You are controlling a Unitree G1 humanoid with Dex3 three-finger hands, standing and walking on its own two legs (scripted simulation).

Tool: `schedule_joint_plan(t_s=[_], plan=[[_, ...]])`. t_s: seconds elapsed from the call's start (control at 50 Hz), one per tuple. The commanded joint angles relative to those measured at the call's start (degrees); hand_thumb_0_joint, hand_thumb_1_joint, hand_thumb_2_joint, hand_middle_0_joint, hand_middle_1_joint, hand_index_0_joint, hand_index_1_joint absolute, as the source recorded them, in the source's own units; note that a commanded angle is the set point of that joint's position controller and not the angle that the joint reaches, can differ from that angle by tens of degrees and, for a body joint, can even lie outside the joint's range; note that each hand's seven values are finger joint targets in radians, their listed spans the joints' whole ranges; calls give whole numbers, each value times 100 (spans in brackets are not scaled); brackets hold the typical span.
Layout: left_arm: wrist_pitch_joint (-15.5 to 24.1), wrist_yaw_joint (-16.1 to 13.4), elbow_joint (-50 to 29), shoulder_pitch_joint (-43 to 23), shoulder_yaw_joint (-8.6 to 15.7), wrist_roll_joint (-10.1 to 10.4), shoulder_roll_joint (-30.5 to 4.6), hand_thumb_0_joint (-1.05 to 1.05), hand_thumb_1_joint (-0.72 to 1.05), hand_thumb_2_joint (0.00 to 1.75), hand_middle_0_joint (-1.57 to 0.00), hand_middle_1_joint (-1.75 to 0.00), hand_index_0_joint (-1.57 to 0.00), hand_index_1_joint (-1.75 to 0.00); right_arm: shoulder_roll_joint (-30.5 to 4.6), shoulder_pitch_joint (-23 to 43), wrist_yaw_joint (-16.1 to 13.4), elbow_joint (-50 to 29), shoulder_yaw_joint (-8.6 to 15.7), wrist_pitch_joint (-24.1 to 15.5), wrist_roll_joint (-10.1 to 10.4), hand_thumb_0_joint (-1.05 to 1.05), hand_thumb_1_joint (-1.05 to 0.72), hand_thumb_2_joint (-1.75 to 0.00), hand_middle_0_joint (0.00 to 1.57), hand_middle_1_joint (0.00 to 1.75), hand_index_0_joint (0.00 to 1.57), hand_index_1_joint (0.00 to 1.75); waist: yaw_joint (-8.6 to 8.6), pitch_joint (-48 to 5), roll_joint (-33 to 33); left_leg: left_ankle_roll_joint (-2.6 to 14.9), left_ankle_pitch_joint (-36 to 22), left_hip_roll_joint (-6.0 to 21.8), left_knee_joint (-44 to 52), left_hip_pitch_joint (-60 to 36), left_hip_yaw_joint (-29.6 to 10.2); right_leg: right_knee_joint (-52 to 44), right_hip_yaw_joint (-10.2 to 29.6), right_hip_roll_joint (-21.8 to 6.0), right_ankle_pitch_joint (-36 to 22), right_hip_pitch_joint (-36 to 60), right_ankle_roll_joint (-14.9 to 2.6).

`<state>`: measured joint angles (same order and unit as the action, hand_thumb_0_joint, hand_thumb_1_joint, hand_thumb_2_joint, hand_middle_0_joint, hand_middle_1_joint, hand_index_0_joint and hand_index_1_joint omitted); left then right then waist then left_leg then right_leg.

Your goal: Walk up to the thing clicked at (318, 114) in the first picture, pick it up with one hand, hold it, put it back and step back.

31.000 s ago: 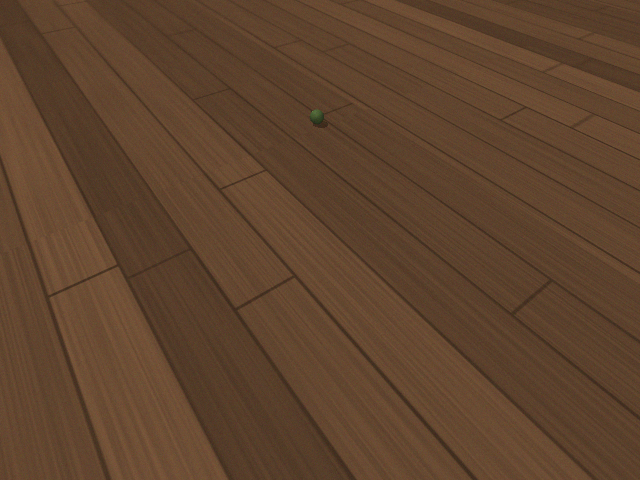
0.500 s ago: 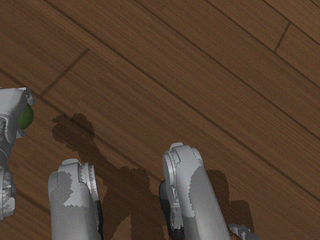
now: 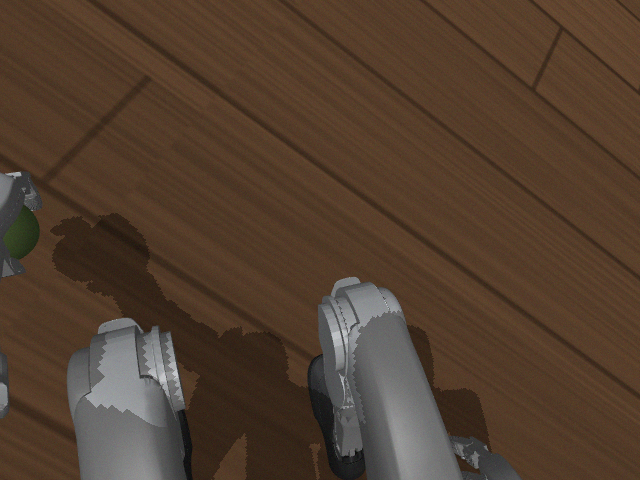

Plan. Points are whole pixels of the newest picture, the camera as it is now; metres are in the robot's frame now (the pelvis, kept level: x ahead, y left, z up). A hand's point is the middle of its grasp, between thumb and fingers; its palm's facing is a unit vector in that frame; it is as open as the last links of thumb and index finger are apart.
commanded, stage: lower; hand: left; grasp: from above
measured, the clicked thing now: out of the picture +0.45 +0.32 -0.20
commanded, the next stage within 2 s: rest in 0.10 s
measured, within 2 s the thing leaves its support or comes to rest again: rests again in 1.68 s
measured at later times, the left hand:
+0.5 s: hand (24, 238) +0.45 +0.30 -0.24, palm faces -0.48 -0.13 -0.87, open 10.0 cm
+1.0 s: hand (33, 241) +0.45 +0.30 -0.26, palm faces -0.46 -0.13 -0.88, open 10.0 cm
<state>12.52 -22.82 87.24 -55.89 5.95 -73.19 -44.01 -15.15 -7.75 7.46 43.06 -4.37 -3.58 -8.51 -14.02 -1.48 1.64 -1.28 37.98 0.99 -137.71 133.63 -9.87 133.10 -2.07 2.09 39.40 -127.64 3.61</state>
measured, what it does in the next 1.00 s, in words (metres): stands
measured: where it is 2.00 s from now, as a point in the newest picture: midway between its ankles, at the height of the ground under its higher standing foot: (261, 460)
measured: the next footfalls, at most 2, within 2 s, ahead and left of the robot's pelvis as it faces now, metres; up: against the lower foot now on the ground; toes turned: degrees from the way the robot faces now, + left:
none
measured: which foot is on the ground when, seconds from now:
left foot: down 0.00-1.00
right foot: down 0.00-1.00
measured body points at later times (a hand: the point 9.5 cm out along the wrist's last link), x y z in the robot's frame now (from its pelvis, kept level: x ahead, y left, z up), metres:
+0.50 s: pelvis +0.01 +0.00 -0.03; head +0.27 +0.09 +0.33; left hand +0.47 +0.31 -0.19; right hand +0.06 -0.27 -0.12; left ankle +0.08 +0.13 -0.30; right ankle +0.10 -0.14 -0.30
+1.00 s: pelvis +0.01 +0.00 -0.03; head +0.27 +0.10 +0.31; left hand +0.47 +0.31 -0.21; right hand +0.06 -0.26 -0.11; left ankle +0.08 +0.13 -0.30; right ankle +0.10 -0.14 -0.30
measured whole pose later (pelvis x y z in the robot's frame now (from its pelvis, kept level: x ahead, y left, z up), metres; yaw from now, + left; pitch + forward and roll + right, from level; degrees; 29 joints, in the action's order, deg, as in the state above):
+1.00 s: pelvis +0.01 +0.00 -0.03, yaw -4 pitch +29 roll -12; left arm 13.4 -32.4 95.0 -56.1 9.4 -74.4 -52.1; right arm -17.0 -4.4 11.7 42.0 -11.2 -8.8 -14.2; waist -18.0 5.4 5.9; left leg -1.7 40.8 1.1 -146.3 136.2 -14.6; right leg 138.4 -5.2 4.1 40.1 -129.2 4.3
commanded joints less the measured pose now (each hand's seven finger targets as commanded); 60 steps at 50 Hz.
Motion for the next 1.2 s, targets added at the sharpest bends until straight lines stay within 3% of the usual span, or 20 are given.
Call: schedule_joint_plan(t_s=[0.0, 0.1, 0.18, 0.24, 0.34, 0.38, 0.5, 0.6, 0.64, 0.66, 0.72, 0.82, 0.86, 0.88, 0.94, 0.98, 1.02, 1.08, 1.14, 1.18], plan=[[109, -368, -925, -1859, 250, 22, -1676, 0, 55, 95, -89, -97, -91, -94, -1503, -1169, -39, -13, 381, -38, -62, 0, -91, -90, 20, 30, 20, 30, -41, -3808, -1988, 201, -925, -41, 1266, -3141, 672, -1102, -805, 96, -1277, 1592, -537], [196, -621, -1201, -1798, 497, -51, -1912, 0, 59, 95, -90, -98, -93, -95, -1537, -1094, -18, -32, 384, -48, -128, 0, -91, -90, 20, 30, 20, 30, -11, -4002, -2272, 176, -932, -33, 1169, -3227, 683, -974, -831, 127, -1288, 1552, -538], [130, -766, -1102, -1752, 481, -126, -1859, 0, 60, 96, -90, -99, -94, -95, -1549, -1042, 2, -21, 363, -58, -173, 0, -91, -90, 20, 30, 20, 30, -83, -3962, -2392, 168, -977, -22, 1081, -3259, 678, -880, -846, 130, -1370, 1425, -532], [74, -793, -733, -1855, 380, -144, -1737, 0, 55, 97, -88, -94, -90, -91, -1577, -1130, 54, 22, 307, -120, -252, 0, -90, -89, 20, 30, 20, 30, -270, -3626, -2245, 192, -872, -14, 992, -3036, 641, -899, -891, 136, -1301, 1342, -506], [19, -822, -505, -1692, 416, -18, -1830, 0, 60, 98, -89, -97, -93, -93, -1645, -1140, 98, 40, 206, -189, -301, 0, -89, -89, 20, 30, 20, 30, -232, -3660, -2074, 214, -999, -7, 864, -2933, 585, -838, -928, 161, -1451, 1531, -476], [42, -802, -411, -1772, 353, -8, -1875, 0, 62, 99, -90, -99, -94, -95, -1658, -1091, 146, 38, 170, -242, -337, 0, -90, -89, 20, 30, 20, 30, -316, -3628, -2106, 205, -1010, 23, 789, -2926, 546, -789, -956, 196, -1475, 1549, -481], [145, -881, -459, -1533, 564, -19, -2194, 0, 63, 102, -94, -97, -97, -94, -1703, -1025, 192, -4, 30, -254, -386, 0, -90, -90, 20, 30, 20, 30, -226, -3745, -2176, 201, -1181, 30, 731, -2885, 533, -755, -974, 235, -1661, 1908, -457], [176, -995, -358, -1672, 528, -110, -2215, 0, 67, 103, -97, -97, -99, -95, -1793, -990, 261, -18, -29, -305, -470, 0, -90, -90, 20, 30, 20, 30, -417, -3513, -2226, 189, -1206, 51, 587, -2883, 507, -703, -1045, 256, -1714, 1787, -473], [166, -1067, -394, -1493, 649, -68, -2347, 0, 66, 103, -97, -95, -99, -93, -1787, -880, 255, -21, -40, -298, -446, 0, -90, -90, 20, 30, 20, 30, -240, -3585, -2407, 167, -1199, 62, 695, -2981, 476, -677, -1053, 280, -1663, 1766, -483], [157, -1095, -353, -1488, 668, -77, -2337, 0, 67, 103, -97, -97, -99, -94, -1827, -894, 263, -38, -50, -312, -485, 0, -90, -90, 20, 30, 20, 30, -302, -3578, -2424, 160, -1265, 57, 650, -3037, 485, -660, -1071, 270, -1727, 1764, -485], [166, -1143, -198, -1601, 475, -149, -2228, 0, 67, 99, -95, -97, -99, -93, -1827, -849, 315, -46, -92, -342, -523, 0, -90, -90, 20, 30, 20, 30, -445, -3303, -2453, 156, -1107, 65, 616, -2872, 469, -611, -1105, 281, -1619, 1620, -508], [107, -1247, -67, -1511, 495, -54, -2288, 0, 67, 100, -97, -95, -99, -92, -1869, -776, 330, -35, -118, -412, -509, 0, -90, -90, 20, 30, 20, 30, -382, -3297, -2307, 182, -1007, 94, 597, -2812, 419, -664, -1099, 317, -1578, 1659, -472], [100, -1263, -60, -1637, 441, -69, -2254, 0, 66, 99, -95, -96, -98, -92, -1921, -830, 352, -44, -160, -467, -566, 0, -90, -90, 20, 30, 20, 30, -530, -3193, -2314, 169, -1014, 91, 571, -2825, 403, -648, -1162, 302, -1564, 1648, -469], [98, -1236, 1, -1677, 344, -69, -2201, 0, 66, 99, -95, -96, -98, -93, -1896, -791, 374, -31, -153, -491, -562, 0, -90, -90, 20, 30, 20, 30, -537, -3168, -2333, 166, -935, 108, 585, -2844, 381, -633, -1159, 324, -1504, 1580, -478], [80, -1242, 12, -1633, 391, 10, -2289, 0, 65, 98, -95, -94, -98, -91, -1928, -757, 378, -39, -187, -538, -548, 0, -90, -90, 20, 30, 20, 30, -486, -3176, -2361, 165, -977, 105, 605, -2827, 354, -659, -1171, 328, -1526, 1676, -462], [89, -1253, 67, -1713, 342, 3, -2261, 0, 68, 99, -97, -96, -100, -93, -1980, -761, 411, -82, -216, -586, -585, 0, -90, -90, 20, 30, 20, 30, -602, -3093, -2365, 136, -1005, 106, 594, -2893, 326, -583, -1249, 313, -1532, 1602, -479], [100, -1237, 125, -1704, 268, -14, -2262, 0, 68, 99, -97, -96, -100, -93, -1972, -702, 432, -74, -249, -614, -590, 0, -90, -90, 20, 30, 20, 30, -603, -3085, -2370, 145, -945, 121, 597, -2874, 310, -621, -1241, 344, -1499, 1611, -468], [122, -1315, 62, -1505, 421, 61, -2422, 0, 66, 98, -95, -95, -98, -92, -1980, -670, 420, -105, -293, -608, -561, 0, -90, -90, 20, 30, 20, 30, -450, -3169, -2448, 143, -1041, 106, 656, -2827, 315, -634, -1222, 342, -1577, 1783, -468], [146, -1328, 128, -1713, 272, -17, -2330, 0, 65, 97, -94, -94, -97, -91, -2015, -667, 460, -122, -317, -645, -599, 0, -90, -90, 20, 30, 20, 30, -632, -3049, -2375, 138, -1017, 132, 582, -2835, 280, -597, -1273, 348, -1582, 1669, -460], [156, -1388, 84, -1599, 412, -8, -2487, 0, 63, 97, -94, -93, -97, -90, -2027, -657, 453, -142, -342, -632, -594, 0, -90, -90, 20, 30, 20, 30, -543, -3165, -2483, 128, -1083, 124, 660, -2893, 246, -599, -1278, 359, -1625, 1771, -466]])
